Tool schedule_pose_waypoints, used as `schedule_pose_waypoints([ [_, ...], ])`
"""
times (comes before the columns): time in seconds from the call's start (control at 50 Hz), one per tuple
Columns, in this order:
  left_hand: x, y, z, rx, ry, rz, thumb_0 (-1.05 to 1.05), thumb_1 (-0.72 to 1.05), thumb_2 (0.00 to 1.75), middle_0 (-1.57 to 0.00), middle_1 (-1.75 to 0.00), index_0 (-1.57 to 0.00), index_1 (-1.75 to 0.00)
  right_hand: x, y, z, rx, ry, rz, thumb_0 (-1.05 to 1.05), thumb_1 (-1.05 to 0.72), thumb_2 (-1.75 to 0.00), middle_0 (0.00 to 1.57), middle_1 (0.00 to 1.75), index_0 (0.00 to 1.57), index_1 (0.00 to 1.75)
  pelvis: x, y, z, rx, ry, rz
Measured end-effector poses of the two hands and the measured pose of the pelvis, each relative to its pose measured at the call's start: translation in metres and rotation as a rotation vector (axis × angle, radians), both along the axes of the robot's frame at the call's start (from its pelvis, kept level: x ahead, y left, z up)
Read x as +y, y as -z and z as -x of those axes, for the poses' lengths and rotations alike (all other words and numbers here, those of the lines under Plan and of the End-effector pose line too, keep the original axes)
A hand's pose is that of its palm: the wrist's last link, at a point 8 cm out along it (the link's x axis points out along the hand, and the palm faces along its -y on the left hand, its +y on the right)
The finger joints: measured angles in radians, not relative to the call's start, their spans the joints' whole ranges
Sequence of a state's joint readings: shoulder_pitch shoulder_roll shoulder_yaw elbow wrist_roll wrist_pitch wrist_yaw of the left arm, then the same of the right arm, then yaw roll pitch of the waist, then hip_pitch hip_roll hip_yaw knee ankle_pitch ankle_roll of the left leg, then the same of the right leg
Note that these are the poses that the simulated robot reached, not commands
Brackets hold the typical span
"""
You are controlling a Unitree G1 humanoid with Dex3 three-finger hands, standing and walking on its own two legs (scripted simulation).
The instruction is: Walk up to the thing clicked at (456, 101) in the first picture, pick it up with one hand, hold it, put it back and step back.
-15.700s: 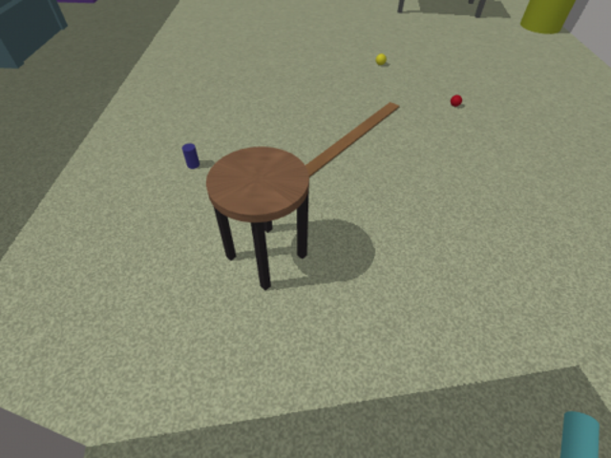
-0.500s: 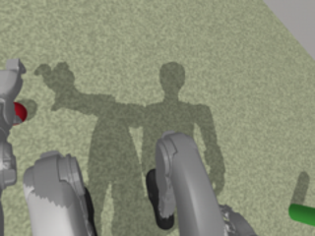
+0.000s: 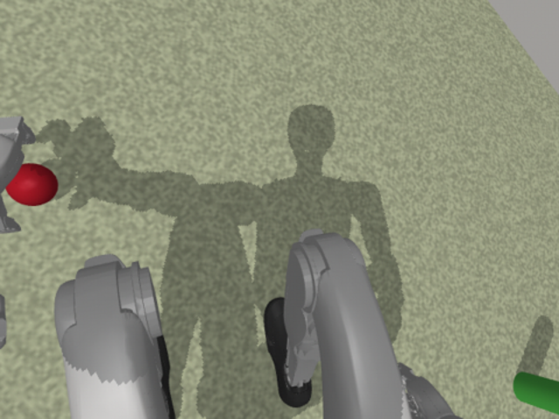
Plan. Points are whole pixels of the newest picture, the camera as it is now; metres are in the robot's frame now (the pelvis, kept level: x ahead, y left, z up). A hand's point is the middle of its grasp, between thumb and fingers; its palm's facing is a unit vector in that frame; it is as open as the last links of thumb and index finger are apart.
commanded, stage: rest palm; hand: left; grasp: from above
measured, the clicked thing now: (32, 184) +0.45 +0.33 -0.28
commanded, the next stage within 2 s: close in 0.92 s
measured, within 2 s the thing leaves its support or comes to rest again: neither
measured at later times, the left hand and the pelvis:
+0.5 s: hand (30, 184) +0.44 +0.32 -0.24, palm faces -0.45 -0.16 -0.88, open 14.2 cm; pelvis +0.00 +0.00 -0.02, yaw -3 degrees
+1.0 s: hand (31, 190) +0.43 +0.32 -0.25, palm faces -0.44 -0.16 -0.89, open 14.0 cm; pelvis +0.00 +0.01 -0.02, yaw -4 degrees
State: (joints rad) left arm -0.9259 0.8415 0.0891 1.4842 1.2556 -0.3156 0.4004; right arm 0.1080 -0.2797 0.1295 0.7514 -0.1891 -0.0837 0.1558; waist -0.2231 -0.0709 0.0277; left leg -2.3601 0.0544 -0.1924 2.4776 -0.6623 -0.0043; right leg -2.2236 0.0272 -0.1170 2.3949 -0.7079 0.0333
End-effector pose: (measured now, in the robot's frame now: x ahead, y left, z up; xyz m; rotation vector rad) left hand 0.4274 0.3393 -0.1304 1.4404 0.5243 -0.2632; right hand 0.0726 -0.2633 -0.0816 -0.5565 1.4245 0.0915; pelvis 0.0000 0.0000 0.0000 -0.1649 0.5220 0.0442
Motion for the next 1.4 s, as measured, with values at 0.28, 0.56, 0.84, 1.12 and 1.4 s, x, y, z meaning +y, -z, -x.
schedule_pose_waypoints([
  [0.28,-0.016,0.032,-0.015,-0.061,-0.059,-0.023,0.00,-0.52,1.03,-0.10,-1.00,-0.08,-1.01,-0.002,-0.002,-0.004,-0.030,-0.087,0.006,0.00,-0.89,-0.89,0.20,0.30,0.20,0.30,0.001,0.014,-0.001,-0.024,0.018,0.010],
  [0.56,-0.015,0.055,-0.019,-0.008,-0.092,-0.010,0.00,-0.53,0.99,-0.09,-0.98,-0.07,-0.99,0.010,0.003,0.036,0.091,-0.053,-0.054,0.00,-0.89,-0.90,0.20,0.30,0.20,0.30,0.001,0.018,-0.005,-0.032,0.037,0.022],
  [0.84,-0.013,0.059,-0.012,-0.038,-0.081,-0.001,0.00,-0.53,1.02,-0.10,-0.96,-0.07,-0.98,0.007,-0.005,0.010,0.025,-0.139,-0.031,0.00,-0.89,-0.90,0.20,0.30,0.20,0.30,0.004,0.019,-0.005,-0.053,0.042,0.040],
  [1.12,-0.017,0.069,-0.013,-0.039,-0.063,-0.001,0.00,-0.46,0.99,-0.13,-0.99,-0.12,-1.00,0.012,-0.010,0.006,0.029,-0.181,-0.042,0.00,-0.90,-0.90,0.20,0.30,0.20,0.30,0.006,0.019,-0.004,-0.064,0.047,0.053],
  [1.4,-0.012,0.069,-0.020,-0.050,-0.100,-0.014,0.00,-0.26,0.83,-0.25,-0.92,-0.27,-0.90,0.016,-0.012,0.013,0.036,-0.180,-0.054,0.00,-0.89,-0.90,0.20,0.30,0.20,0.30,0.007,0.020,-0.003,-0.069,0.053,0.062],
])
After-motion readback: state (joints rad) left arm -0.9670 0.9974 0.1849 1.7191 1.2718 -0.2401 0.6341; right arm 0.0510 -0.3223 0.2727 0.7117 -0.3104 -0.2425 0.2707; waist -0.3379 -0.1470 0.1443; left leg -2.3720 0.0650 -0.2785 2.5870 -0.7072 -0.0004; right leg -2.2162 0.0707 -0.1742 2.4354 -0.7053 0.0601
